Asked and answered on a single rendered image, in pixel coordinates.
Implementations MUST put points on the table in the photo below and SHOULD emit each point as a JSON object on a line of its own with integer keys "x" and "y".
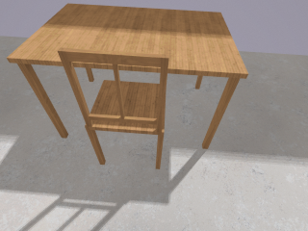
{"x": 197, "y": 43}

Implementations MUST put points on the chair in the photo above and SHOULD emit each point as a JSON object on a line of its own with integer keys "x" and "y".
{"x": 121, "y": 106}

